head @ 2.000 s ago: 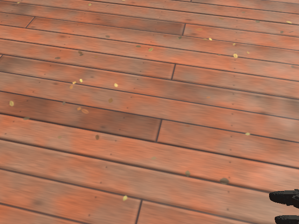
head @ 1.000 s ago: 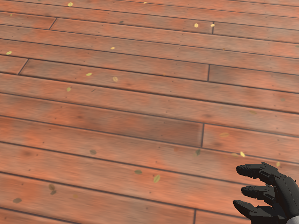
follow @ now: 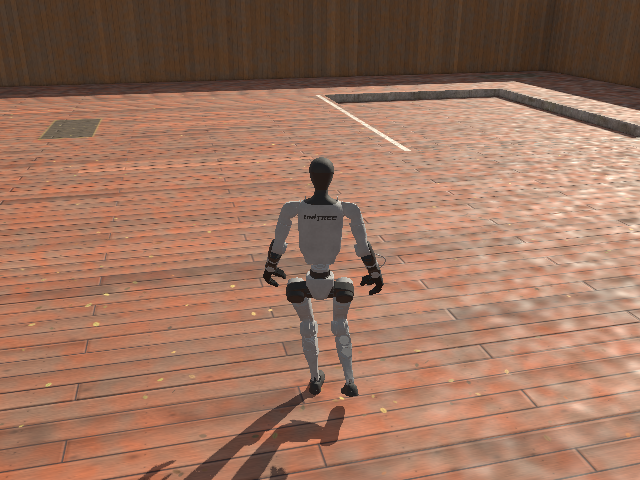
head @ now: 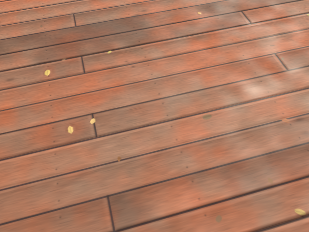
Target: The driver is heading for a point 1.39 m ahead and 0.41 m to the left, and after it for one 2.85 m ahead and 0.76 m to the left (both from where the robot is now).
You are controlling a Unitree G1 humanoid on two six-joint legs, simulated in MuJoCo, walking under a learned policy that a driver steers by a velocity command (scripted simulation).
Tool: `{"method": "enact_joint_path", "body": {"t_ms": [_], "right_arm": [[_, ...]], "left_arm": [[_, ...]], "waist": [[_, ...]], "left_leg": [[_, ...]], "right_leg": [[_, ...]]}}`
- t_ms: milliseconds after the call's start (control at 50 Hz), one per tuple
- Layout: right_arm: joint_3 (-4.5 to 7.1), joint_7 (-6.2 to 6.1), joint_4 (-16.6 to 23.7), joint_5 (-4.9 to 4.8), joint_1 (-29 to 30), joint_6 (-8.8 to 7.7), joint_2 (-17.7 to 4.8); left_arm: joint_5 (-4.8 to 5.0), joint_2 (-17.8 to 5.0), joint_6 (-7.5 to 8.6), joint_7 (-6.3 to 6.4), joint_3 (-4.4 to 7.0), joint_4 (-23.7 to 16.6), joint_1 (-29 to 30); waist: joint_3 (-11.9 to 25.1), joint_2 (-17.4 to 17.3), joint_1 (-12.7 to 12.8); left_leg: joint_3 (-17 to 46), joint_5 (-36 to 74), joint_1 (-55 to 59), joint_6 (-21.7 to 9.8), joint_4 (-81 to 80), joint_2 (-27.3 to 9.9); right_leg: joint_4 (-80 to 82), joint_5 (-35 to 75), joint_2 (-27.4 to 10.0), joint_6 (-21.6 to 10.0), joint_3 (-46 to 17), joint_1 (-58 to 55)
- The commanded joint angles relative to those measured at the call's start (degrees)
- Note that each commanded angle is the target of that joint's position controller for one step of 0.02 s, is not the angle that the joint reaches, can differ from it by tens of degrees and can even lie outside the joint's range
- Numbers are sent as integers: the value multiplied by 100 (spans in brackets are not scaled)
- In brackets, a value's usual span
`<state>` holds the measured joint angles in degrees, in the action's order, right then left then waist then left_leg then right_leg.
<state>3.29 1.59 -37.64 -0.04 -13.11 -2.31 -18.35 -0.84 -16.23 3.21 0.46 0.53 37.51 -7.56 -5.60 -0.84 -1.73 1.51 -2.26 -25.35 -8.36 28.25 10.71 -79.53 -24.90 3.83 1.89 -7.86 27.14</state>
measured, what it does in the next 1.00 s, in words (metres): walks ahead, turning left: right foot, then left foot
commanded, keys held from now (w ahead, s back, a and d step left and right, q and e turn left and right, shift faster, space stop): q+shift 0.54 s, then shift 0.24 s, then w+shift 0.10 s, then w+e+shift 0.12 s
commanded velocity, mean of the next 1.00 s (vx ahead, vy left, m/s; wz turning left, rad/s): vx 0.13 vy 0.00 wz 0.66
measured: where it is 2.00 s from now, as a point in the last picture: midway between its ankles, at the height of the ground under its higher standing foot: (113, 129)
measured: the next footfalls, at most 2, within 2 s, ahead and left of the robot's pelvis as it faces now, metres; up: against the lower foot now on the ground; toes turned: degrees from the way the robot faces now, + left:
right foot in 0.42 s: +0.33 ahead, -0.11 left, +0.00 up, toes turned +36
left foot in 0.88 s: +0.12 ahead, +0.04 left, +0.00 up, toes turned +40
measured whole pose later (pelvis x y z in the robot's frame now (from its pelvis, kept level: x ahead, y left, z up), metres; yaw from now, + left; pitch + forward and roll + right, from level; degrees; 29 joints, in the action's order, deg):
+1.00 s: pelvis +0.20 -0.02 +0.02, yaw +40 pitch +2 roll -2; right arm 1.8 -0.2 -40.2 0.6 -21.2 -2.7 -14.2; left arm 2.4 -17.7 2.1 -0.6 4.3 42.7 -14.1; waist 2.6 2.2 -0.3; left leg -0.3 -19.0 -8.0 -2.3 24.9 -0.2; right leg -58.4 -14.4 0.0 -1.1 -3.1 34.5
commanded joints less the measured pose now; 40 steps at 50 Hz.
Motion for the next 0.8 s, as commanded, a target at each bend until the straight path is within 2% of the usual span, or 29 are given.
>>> {"method": "enact_joint_path", "body": {"t_ms": [20, 60, 80, 120, 140, 180, 240, 300, 340, 380, 400, 420, 440, 460, 480, 500, 520, 540, 580, 640, 720, 780, 800], "right_arm": [[237, -91, 637, -41, 280, -22, -762], [286, -201, 524, -73, 38, 29, -865], [317, -271, 504, -101, -10, 93, -935], [353, -410, 535, -189, 14, 257, -1005], [361, -467, 567, -228, 48, 336, -1013], [370, -541, 622, -229, 74, 449, -992], [400, -566, 656, -175, -1, 519, -926], [429, -556, 726, -146, -28, 535, -883], [431, -531, 824, -148, 87, 541, -863], [419, -492, 933, -164, 292, 552, -837], [373, -455, 939, -196, 279, 559, -714], [251, -406, 841, -164, -233, 562, -307], [255, -375, 914, -164, -402, 540, -393], [395, -291, 996, -146, -439, 484, -997], [491, -266, 829, -182, -314, 500, -1301], [515, -285, 699, -198, -286, 567, -1286], [490, -324, 639, -178, -355, 638, -1175], [440, -324, 663, -168, -381, 663, -1025], [315, -346, 761, -146, -199, 627, -685], [228, -383, 836, -119, 69, 542, -495], [124, -339, 770, -33, 126, 488, -318], [104, -272, 684, -42, 112, 477, -349], [94, -242, 611, -59, -28, 477, -336]], "left_arm": [[-76, -758, -73, 103, 254, -318, -670], [-118, -567, -68, 186, 214, -391, -451], [-91, -543, -89, 218, 217, -427, -321], [-6, -577, -138, 260, 244, -477, -52], [25, -591, -152, 265, 259, -504, 108], [54, -589, -130, 251, 284, -541, 413], [55, -605, -9, 201, 327, -565, 774], [42, -666, 139, 123, 378, -542, 972], [48, -738, 209, 68, 432, -461, 895], [113, -793, 234, 33, 504, -324, 653], [135, -765, 232, 26, 526, -231, 461], [93, -864, 164, 59, 539, -266, 486], [-61, -1107, 33, 89, 566, -415, 346], [-107, -1023, -13, 97, 604, -317, -20], [-56, -771, -43, 133, 558, -434, 235], [-23, -606, -115, 182, 509, -496, 454], [5, -599, -186, 234, 478, -566, 587], [-9, -624, -237, 269, 456, -577, 678], [-73, -623, -300, 289, 431, -477, 491], [-66, -660, -344, 260, 444, -338, 185], [28, -836, -369, 148, 509, -248, 287], [118, -892, -388, 84, 517, -99, 140], [163, -905, -394, 64, 516, -35, -5]], "waist": [[756, 353, 473], [1093, 198, 367], [1306, 104, 328], [1574, -109, 255], [1583, -221, 213], [1444, -457, 105], [1228, -729, -54], [1160, -820, -135], [1173, -827, -80], [1113, -842, 54], [1155, -514, 147], [1513, 365, -122], [1543, 1287, -174], [1795, 1627, -83], [1419, 1165, -1], [1116, 814, -1], [959, 635, -28], [762, 643, -20], [732, 734, 88], [977, 825, 292], [1181, 939, 290], [1144, 1121, 338], [1294, 1049, 318]], "left_leg": [[2559, 965, 666, -733, -1270, -1493], [2262, 2403, 812, -625, -910, -1336], [2258, 2567, 1002, -510, -775, -1300], [2380, 1976, 1328, -181, -634, -1211], [2462, 1455, 1418, -9, -621, -1148], [2658, 600, 1510, 200, -630, -1052], [3004, 251, 1798, 211, -542, -1025], [3365, 827, 2108, 82, -231, -1101], [3604, 1149, 2070, 70, -33, -1099], [3730, 720, 1736, 164, 137, -910], [3508, -492, 1339, 322, 575, -619], [2862, -2846, 579, 553, 1511, -192], [1843, -4110, -468, 836, 2473, 351], [1489, -3817, -812, 1109, 3598, -126], [1319, -3236, -931, 1269, 3997, -437], [1184, -2756, -1031, 1333, 4246, -582], [970, -2424, -1031, 1369, 4577, -664], [688, -2209, -1064, 1400, 4840, -725], [261, -1991, -998, 1429, 4677, -874], [218, -2052, -1038, 1496, 4011, -1063], [85, -2134, -250, 1384, 2694, -1206], [-81, -2109, 323, 1218, 1678, -1142], [-168, -2073, 683, 1097, 1226, -1108]], "right_leg": [[916, 198, -301, 136, -85, 587], [1550, 473, -175, 315, -26, 623], [1769, 665, -116, 393, -63, 707], [2164, 1098, -52, 469, -193, 892], [2370, 1280, -26, 468, -253, 963], [2784, 1491, 22, 429, -341, 1045], [3411, 1537, 85, 358, -456, 1081], [4034, 1431, 146, 282, -538, 893], [4603, 1391, 175, 225, -561, 373], [5423, 1692, 121, 155, -464, -488], [6111, 2475, -141, 14, -427, -1284], [5988, 3316, -1144, -462, -1092, -2461], [5706, 4834, -2234, -1294, -2170, -2986], [5843, 4328, -2862, -1836, -2897, -2838], [5889, 3515, -2454, -1699, -2322, -2493], [5906, 2669, -1997, -1391, -1622, -2178], [5979, 2260, -1770, -1213, -1195, -1859], [6102, 2338, -1647, -1219, -841, -1532], [6244, 2594, -1434, -1316, -383, -1405], [6211, 2958, -1599, -1584, -289, -1970], [6175, 2857, -1738, -1633, -99, -1936], [6108, 2694, -1852, -1643, -143, -1858], [6198, 1621, -1864, -1586, -169, -1765]]}}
